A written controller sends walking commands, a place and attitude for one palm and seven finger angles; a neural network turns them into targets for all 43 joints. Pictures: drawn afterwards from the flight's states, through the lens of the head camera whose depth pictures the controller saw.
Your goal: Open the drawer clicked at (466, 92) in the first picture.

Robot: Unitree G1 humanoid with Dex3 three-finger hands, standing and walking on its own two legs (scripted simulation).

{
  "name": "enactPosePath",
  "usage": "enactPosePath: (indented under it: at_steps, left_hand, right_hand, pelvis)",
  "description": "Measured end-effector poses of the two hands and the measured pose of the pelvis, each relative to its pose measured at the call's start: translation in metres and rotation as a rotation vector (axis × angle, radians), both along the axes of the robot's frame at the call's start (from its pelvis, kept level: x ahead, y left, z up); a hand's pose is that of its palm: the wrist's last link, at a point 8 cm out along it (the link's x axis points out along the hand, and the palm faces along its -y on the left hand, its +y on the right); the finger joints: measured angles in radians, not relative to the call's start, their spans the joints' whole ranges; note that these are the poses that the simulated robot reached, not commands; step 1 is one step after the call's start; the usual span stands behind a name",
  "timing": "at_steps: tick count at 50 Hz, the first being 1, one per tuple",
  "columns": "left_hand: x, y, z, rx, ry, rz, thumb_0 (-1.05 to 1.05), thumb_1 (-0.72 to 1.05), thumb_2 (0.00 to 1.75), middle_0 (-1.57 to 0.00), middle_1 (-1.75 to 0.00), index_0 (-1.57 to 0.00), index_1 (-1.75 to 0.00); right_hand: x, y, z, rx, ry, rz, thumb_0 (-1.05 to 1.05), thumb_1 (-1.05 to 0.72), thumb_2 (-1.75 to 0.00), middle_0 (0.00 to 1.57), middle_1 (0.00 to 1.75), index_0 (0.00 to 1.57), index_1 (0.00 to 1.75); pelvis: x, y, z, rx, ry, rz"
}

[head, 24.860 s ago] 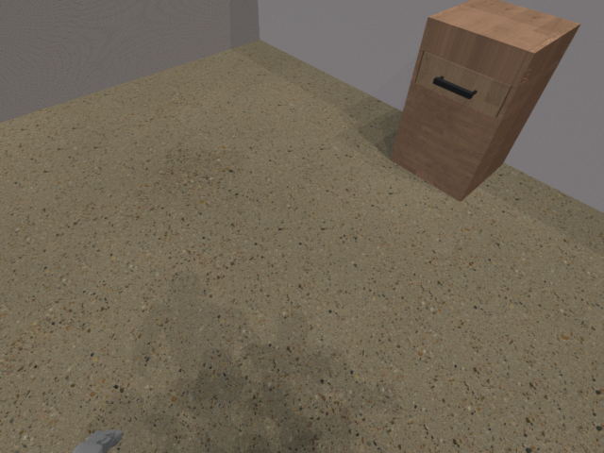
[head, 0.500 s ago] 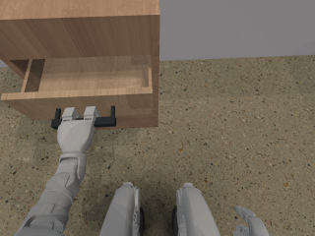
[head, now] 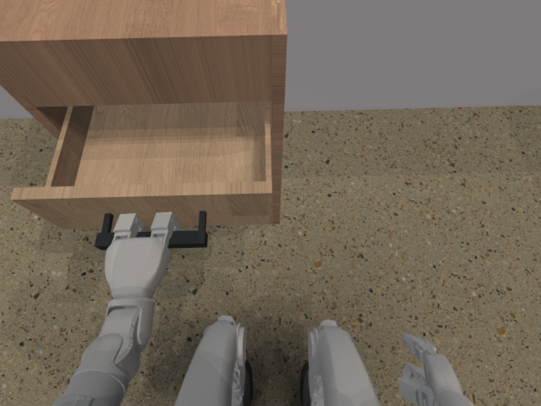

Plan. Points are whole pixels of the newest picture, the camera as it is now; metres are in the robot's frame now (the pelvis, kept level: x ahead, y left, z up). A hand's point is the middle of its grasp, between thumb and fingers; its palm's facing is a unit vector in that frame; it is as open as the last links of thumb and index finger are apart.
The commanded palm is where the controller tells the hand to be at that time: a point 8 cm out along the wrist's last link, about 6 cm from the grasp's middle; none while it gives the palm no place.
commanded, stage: pull the drawer open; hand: left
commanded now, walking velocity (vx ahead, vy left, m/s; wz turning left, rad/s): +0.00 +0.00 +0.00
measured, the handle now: (154, 228) +0.38 +0.22 -0.07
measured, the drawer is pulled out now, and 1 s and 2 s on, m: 0.17 0.28 0.30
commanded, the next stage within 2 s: open the thumb to release the handle in 1.44 s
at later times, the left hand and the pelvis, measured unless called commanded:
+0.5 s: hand (150, 299) +0.27 +0.21 -0.09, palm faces -0.08 -0.08 -0.99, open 6.0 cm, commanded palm +0.23 +0.22 -0.04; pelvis +0.01 -0.01 +0.00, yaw +0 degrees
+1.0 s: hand (145, 339) +0.21 +0.20 -0.09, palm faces -0.11 -0.09 -0.99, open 6.0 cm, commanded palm +0.18 +0.22 -0.04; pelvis +0.00 -0.02 -0.01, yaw +1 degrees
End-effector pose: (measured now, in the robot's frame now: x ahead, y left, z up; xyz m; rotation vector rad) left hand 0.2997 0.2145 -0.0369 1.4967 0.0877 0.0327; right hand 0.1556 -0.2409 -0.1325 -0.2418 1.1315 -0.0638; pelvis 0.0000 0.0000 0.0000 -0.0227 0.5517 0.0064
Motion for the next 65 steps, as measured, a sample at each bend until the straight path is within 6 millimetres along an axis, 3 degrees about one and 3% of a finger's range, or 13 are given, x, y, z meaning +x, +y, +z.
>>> enactPosePath:
  at_steps: [33,65]
  left_hand:
    - [-0.065,-0.006,0.004,-0.007,0.052,0.029,0.01,0.70,0.77,-0.30,-1.33,-0.36,-1.30]
    - [-0.127,-0.010,0.006,-0.020,0.091,0.037,0.02,0.69,0.76,-0.29,-1.32,-0.36,-1.30]
  right_hand:
    - [0.047,0.007,0.002,0.017,-0.112,0.069,0.00,-0.91,-0.90,0.20,0.30,0.20,0.29]
    - [0.060,0.017,-0.016,0.057,-0.184,0.113,0.01,-0.91,-0.90,0.20,0.30,0.20,0.29]
  pelvis:
    - [0.007,-0.011,-0.004,0.017,-0.011,0.000]
    - [-0.004,-0.021,-0.020,0.039,-0.019,0.004]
